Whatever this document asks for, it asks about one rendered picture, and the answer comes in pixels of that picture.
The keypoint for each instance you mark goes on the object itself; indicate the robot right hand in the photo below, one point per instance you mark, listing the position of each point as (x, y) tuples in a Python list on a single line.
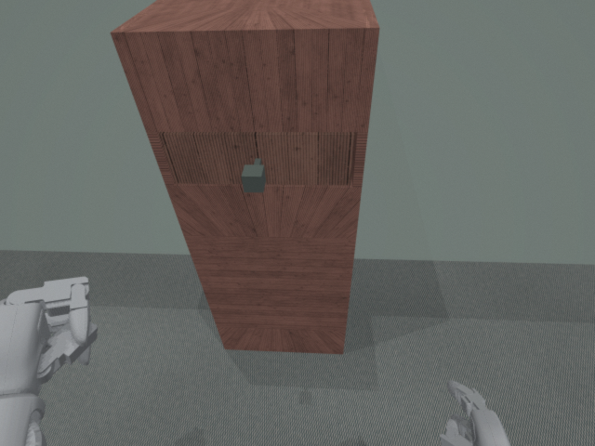
[(484, 427)]

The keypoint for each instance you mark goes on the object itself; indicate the handle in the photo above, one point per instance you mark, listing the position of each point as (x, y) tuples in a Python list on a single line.
[(253, 177)]

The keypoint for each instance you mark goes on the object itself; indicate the robot left hand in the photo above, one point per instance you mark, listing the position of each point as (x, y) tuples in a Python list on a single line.
[(25, 330)]

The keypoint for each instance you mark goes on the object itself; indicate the cabinet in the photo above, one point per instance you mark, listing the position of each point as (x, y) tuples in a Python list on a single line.
[(275, 266)]

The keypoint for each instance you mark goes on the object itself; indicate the left robot forearm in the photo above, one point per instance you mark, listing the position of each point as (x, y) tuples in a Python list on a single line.
[(20, 415)]

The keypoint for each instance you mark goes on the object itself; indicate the drawer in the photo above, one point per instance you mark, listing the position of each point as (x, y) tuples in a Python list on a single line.
[(289, 158)]

